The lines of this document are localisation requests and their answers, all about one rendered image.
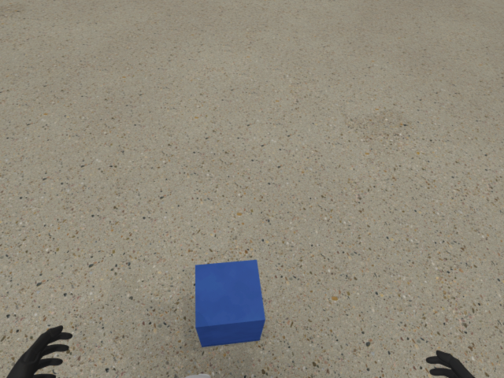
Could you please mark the carton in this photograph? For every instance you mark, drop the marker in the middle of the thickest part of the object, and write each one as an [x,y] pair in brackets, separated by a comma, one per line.
[228,303]

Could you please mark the left robot hand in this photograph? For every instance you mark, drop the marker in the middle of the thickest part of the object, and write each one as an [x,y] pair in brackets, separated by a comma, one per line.
[31,361]

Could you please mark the right robot hand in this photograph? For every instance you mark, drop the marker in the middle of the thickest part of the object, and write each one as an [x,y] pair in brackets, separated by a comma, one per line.
[457,369]

